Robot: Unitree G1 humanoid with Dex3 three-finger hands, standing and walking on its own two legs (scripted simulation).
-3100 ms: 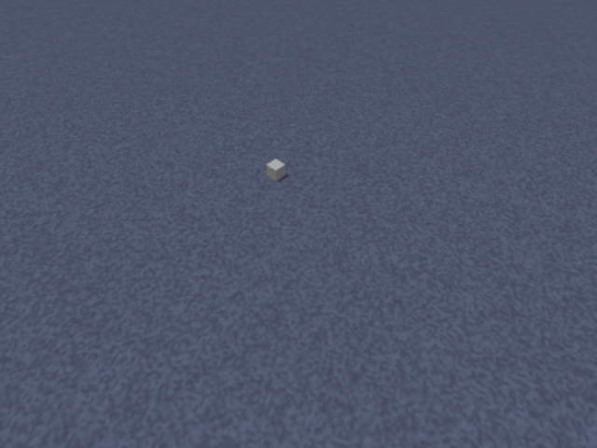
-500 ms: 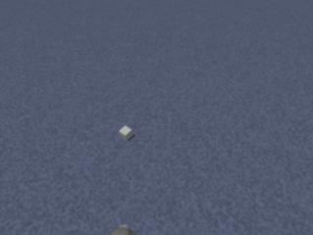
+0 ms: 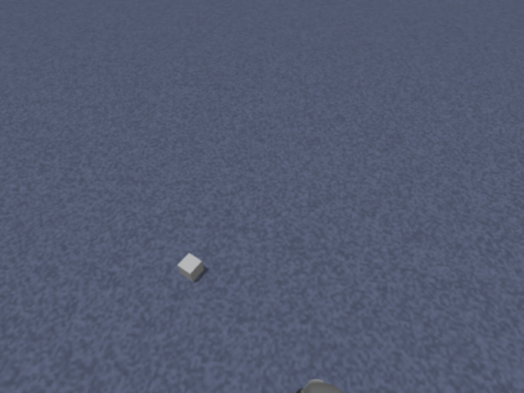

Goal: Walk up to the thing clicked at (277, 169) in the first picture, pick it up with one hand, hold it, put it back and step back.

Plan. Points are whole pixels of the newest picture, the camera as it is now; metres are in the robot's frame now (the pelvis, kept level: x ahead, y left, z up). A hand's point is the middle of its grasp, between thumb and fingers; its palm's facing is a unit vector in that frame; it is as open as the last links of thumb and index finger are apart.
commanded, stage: walk up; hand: left
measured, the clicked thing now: (190, 267) +0.73 +0.26 -0.73
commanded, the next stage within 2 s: none
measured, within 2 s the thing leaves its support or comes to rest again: neither
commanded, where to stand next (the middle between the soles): +0.36 +0.02 m, yaw +0 degrees
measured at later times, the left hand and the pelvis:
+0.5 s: hand (78, 385) +0.20 +0.31 -0.16, palm faces -0.02 -0.93 -0.38, open 7.4 cm; pelvis +0.18 +0.03 -0.01, yaw +1 degrees
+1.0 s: hand (128, 270) +0.41 +0.27 -0.14, palm faces -0.06 -0.92 -0.39, open 7.4 cm; pelvis +0.29 +0.01 -0.01, yaw +0 degrees
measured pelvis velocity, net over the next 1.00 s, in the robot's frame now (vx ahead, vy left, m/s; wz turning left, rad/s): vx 0.29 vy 0.01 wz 0.00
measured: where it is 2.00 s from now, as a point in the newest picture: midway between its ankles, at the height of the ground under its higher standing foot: (248, 367)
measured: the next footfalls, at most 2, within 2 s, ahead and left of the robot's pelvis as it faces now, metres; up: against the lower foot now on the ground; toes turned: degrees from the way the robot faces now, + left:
right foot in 0.04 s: +0.17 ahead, -0.13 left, +0.00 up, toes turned -5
left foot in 0.44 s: +0.35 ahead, +0.16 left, +0.00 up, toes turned +2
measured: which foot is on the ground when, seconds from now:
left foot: down 0.00-0.06, up 0.08-0.42, down 0.44-1.00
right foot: up 0.00-0.02, down 0.04-0.46, up 0.48-0.84, down 0.86-1.00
